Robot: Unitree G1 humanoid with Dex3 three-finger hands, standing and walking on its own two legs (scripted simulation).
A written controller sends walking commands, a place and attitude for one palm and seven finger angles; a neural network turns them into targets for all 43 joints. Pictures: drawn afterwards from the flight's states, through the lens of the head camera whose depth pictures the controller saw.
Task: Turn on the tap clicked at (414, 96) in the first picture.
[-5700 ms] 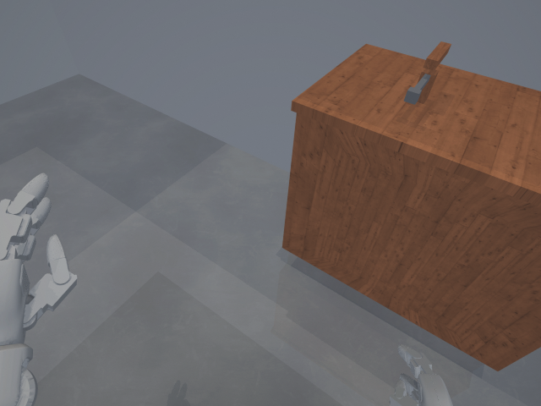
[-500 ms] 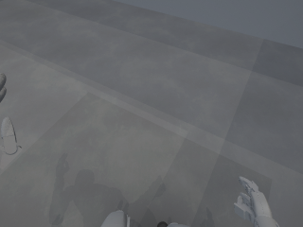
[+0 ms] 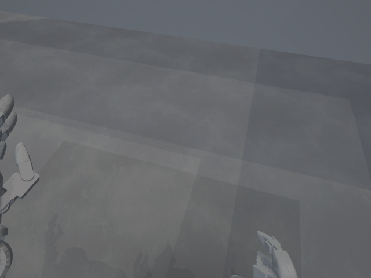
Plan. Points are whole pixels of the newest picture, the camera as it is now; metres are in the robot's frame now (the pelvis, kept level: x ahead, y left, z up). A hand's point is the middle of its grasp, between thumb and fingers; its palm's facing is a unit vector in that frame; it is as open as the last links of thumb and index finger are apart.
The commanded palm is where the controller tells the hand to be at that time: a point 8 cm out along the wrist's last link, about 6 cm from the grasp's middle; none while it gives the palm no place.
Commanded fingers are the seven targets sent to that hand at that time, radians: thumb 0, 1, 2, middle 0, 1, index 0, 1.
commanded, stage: walk to a spot facing it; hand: left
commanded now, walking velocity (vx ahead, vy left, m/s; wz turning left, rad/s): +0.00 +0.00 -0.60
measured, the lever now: out of the picture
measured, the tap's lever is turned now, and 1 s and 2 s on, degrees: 0 0 0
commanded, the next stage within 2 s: turn to face it in 0.18 s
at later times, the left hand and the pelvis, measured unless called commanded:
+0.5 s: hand (100, 181) +0.22 +0.16 +0.17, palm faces +0.20 -0.86 -0.46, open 7.4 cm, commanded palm +0.18 +0.19 +0.18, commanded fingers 0.00 0.90 0.90 -0.20 -0.30 -0.20 -0.30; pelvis -0.06 -0.03 -0.01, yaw -18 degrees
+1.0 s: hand (202, 233) +0.16 +0.01 +0.17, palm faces -0.15 -0.83 -0.54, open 7.4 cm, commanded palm +0.14 +0.07 +0.18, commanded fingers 0.00 0.90 0.90 -0.20 -0.30 -0.20 -0.30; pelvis -0.15 -0.07 +0.00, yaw -34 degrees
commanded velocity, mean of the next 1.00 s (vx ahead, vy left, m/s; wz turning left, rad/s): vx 0.00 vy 0.00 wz -0.59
